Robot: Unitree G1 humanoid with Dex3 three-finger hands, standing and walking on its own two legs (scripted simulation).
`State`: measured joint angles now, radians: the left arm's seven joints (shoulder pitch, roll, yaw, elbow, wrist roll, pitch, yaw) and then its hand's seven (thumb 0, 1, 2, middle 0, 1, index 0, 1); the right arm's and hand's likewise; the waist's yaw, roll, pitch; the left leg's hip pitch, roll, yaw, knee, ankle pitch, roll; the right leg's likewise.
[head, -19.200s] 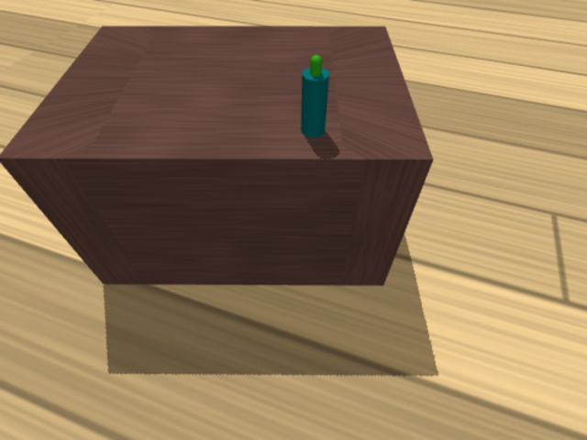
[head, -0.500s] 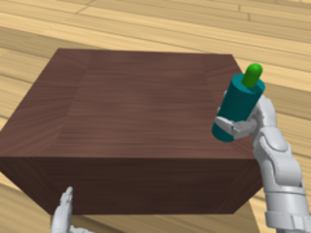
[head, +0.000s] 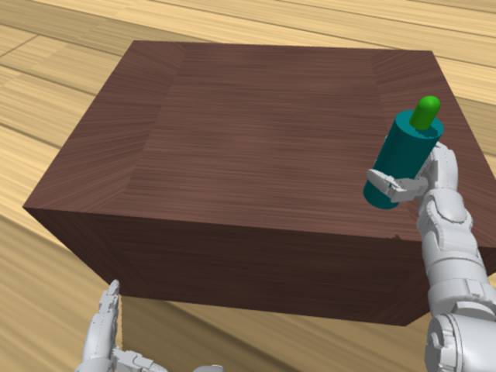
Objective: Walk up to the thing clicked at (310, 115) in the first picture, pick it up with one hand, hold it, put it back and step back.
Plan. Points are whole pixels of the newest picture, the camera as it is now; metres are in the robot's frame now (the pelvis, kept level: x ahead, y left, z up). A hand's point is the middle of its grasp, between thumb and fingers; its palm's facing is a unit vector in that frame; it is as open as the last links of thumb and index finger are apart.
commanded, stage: crouch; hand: right
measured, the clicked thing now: (402, 154) +0.42 -0.19 +0.12
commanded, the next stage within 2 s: lower in 0.52 s
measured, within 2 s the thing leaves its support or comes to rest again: neither
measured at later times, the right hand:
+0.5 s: hand (391, 161) +0.47 -0.20 +0.05, palm faces +0.15 +0.99 +0.01, open 9.4 cm
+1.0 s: hand (382, 178) +0.47 -0.21 -0.01, palm faces +0.15 +0.99 +0.02, open 9.4 cm
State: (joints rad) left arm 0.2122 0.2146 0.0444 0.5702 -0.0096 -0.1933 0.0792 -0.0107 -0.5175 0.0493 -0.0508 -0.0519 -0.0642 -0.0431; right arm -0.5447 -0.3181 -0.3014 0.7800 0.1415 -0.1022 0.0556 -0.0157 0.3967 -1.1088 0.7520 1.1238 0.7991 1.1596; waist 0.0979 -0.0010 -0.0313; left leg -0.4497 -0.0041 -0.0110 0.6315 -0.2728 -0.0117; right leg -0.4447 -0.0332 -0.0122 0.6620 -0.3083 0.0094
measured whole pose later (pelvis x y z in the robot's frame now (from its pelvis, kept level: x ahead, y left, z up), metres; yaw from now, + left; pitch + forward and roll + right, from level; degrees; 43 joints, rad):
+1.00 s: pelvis +0.01 -0.01 -0.04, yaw +0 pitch +17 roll +2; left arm 0.34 0.24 0.03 0.22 0.04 -0.15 0.02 -0.01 -0.53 0.06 -0.05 -0.05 -0.06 -0.05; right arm -0.69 -0.41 -0.42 1.08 0.08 -0.37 0.10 -0.02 0.40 -1.11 0.76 1.12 0.80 1.15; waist 0.18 0.02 -0.11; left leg -0.83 -0.01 0.00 0.93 -0.40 -0.02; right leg -0.84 -0.04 0.00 0.98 -0.45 0.00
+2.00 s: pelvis -0.01 -0.01 -0.07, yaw +0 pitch +20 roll +3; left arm 0.40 0.24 0.02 0.04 0.05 -0.09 -0.01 -0.01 -0.52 0.05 -0.06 -0.05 -0.07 -0.04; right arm -0.80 -0.47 -0.46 1.15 0.05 -0.39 0.11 -0.01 0.38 -0.48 0.87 0.70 0.89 0.71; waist 0.20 0.00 -0.13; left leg -0.97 -0.01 0.01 1.05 -0.43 -0.02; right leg -0.99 -0.04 0.02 1.12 -0.48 0.00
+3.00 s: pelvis +0.04 -0.02 -0.02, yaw +0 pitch +16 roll +3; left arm 0.34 0.30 0.02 0.25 -0.03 0.03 -0.01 -0.01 -0.53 0.07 -0.05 -0.04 -0.06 -0.05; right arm -0.70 -0.78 -0.49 1.18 -0.06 -0.07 0.00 -0.01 0.55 -0.05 0.07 0.06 0.07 0.06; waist 0.09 0.00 -0.13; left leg -0.66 -0.01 0.00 0.74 -0.36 -0.03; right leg -0.68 -0.04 0.00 0.83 -0.43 -0.01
